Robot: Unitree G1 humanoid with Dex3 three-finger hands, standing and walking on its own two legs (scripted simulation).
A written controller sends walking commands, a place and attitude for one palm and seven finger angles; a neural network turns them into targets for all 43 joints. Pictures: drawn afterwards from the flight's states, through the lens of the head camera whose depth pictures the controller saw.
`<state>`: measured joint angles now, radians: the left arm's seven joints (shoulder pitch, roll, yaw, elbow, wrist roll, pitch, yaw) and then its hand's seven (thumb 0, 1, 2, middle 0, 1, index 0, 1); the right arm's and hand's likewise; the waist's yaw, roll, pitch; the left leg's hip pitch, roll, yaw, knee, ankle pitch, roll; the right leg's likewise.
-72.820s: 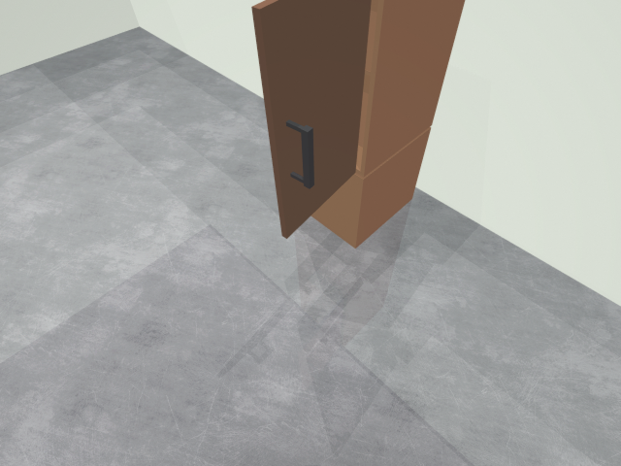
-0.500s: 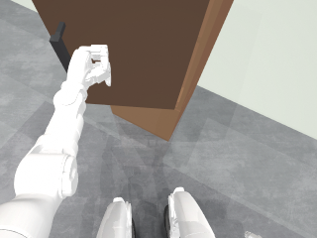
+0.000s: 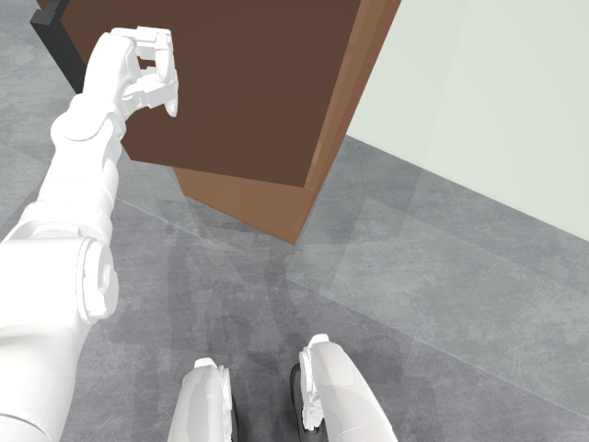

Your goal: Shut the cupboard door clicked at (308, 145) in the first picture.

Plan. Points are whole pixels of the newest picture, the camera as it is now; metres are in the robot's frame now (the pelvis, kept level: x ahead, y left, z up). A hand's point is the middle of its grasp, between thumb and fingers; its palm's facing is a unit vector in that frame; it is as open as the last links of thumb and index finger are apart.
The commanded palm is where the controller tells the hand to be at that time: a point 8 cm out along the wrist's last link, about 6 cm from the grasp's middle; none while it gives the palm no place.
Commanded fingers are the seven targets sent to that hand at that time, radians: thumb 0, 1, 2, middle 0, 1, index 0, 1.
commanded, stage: push the door shut along its arc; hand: left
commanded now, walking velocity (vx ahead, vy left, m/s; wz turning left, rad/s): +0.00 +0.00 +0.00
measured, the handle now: (85, 64) +0.59 +0.18 +0.07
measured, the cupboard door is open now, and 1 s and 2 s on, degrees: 17 0 0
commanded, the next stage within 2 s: pull the fist back off the door in 0.46 s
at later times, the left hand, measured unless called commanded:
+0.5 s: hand (192, 54) +0.59 +0.06 +0.08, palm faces -0.41 -0.91 -0.04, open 3.4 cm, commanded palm +0.62 +0.07 +0.07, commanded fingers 0.00 0.90 0.90 -1.30 -1.50 -1.30 -1.50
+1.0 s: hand (212, 55) +0.60 +0.03 +0.07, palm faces +0.01 -1.00 -0.02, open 3.2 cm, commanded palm +0.56 +0.07 +0.07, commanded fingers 0.00 0.90 0.90 -1.30 -1.50 -1.30 -1.50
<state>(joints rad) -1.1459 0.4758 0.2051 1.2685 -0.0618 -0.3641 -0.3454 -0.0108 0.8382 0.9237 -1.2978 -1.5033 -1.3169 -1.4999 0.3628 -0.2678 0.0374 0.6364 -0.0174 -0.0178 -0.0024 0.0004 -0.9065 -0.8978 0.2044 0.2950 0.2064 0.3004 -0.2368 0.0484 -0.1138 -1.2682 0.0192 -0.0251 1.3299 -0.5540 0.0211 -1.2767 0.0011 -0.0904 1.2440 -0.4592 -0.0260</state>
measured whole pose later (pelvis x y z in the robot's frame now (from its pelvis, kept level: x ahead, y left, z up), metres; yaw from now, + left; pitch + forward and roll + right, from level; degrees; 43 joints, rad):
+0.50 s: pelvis +0.00 +0.00 -0.02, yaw -2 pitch +32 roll -5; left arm -1.40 0.58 0.19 1.35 -0.01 -0.23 -0.38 0.03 0.96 0.99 -1.30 -1.50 -1.30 -1.50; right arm 0.39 -0.25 0.06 0.68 -0.04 -0.08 0.00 0.00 -0.91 -0.90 0.20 0.29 0.21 0.30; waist -0.32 0.07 -0.11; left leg -1.41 0.03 -0.03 1.42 -0.58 0.03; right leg -1.41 0.01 -0.10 1.31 -0.46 -0.02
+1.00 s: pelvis +0.01 +0.00 +0.00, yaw -1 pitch +31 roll -3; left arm -1.24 0.34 0.31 1.33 0.08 -0.36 0.19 0.02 0.93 0.93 -1.30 -1.50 -1.30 -1.50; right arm 0.44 -0.23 0.03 0.65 -0.10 -0.01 0.12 0.00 -0.91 -0.90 0.20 0.29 0.20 0.30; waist -0.29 0.08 -0.14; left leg -1.30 0.03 -0.01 1.31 -0.56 0.02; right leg -1.32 0.01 -0.07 1.22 -0.45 -0.02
